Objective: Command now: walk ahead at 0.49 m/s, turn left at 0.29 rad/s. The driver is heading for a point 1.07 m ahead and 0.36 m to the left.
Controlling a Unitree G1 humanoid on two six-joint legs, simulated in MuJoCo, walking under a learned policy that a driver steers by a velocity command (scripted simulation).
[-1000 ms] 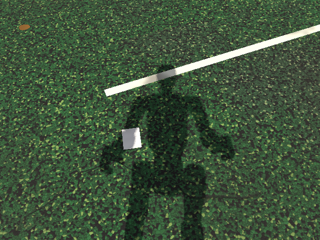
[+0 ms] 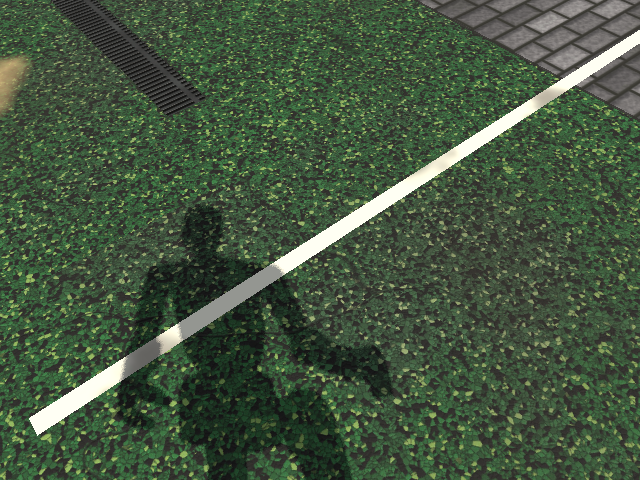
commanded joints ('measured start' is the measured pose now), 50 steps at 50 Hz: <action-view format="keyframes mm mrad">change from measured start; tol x32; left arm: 1 -70 141 35 -58 -2 -27 11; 50 -75 161 39 -22 -9 -29 7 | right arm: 1 -43 -27 -2 -67 -3 -6 9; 50 -23 -16 -10 -205 -6 27 -5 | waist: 1 -15 -114 49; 15 -160 98 -416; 35 -16 70 -53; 38 21 -380 -301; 50 1 -116 24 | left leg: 1 -5 3 -14 -168 179 1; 12 398 -172 173 -417 1 166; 15 1141 233 -775 -637 -223 445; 23 438 50 -255 -760 248 331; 34 511 29 -367 -564 -11 196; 39 -129 -104 -126 328 -392 26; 50 -15 5 -33 -81 4 1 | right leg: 1 -36 -253 59 -146 302 -125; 12 147 -280 -103 395 1013 -20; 13 -85 -241 -101 682 748 18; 14 -560 -24 -25 1062 -282 87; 15 -669 -2 195 1169 -370 72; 35 -177 -52 156 180 151 49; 38 411 -490 929 53 -320 -208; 50 -7 -291 155 -115 225 -144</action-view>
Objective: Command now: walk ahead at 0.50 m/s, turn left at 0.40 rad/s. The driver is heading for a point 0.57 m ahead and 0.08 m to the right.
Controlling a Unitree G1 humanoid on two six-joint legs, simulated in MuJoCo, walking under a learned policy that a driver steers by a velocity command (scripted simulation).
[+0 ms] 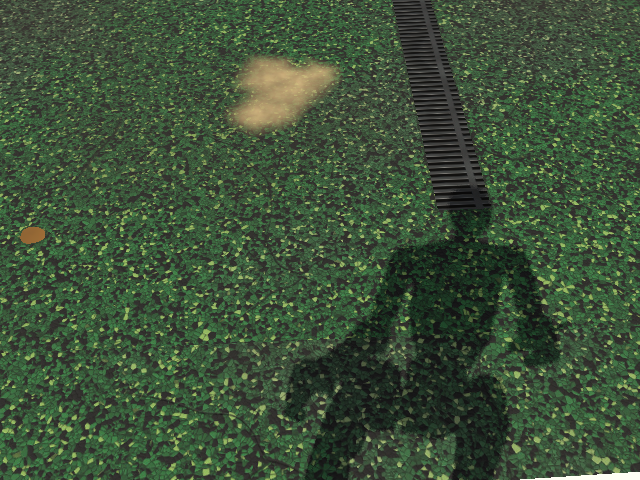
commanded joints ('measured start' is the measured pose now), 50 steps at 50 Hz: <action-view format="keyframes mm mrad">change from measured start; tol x32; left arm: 1 -58 159 34 -49 -8 -14 -1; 50 -231 120 10 -65 16 39 -6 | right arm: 1 -56 -2 11 -74 -3 -23 13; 50 99 -26 14 158 -26 1 -49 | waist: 1 -16 -112 7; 13 -149 214 -422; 34 -122 -14 72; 40 31 -207 -571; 50 -104 -136 -170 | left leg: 1 -18 16 -5 -174 134 2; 8 89 -29 84 -435 85 65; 11 596 -91 123 -504 133 140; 13 1077 317 -631 -630 -10 357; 20 520 167 -94 -843 199 240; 32 714 189 203 -856 360 169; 37 735 150 249 -405 981 93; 40 89 -131 -7 433 -502 -46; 50 333 16 30 -154 -74 -62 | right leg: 1 26 -254 140 -164 239 -165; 11 35 -228 -6 292 689 -62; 13 -521 -2 98 905 -379 24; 14 -624 -55 194 993 -364 15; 27 -552 -127 177 486 307 43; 34 -581 -80 74 295 171 -27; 38 34 -14 106 188 443 -124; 40 562 -450 764 208 967 -435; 50 -179 -199 196 -9 687 -234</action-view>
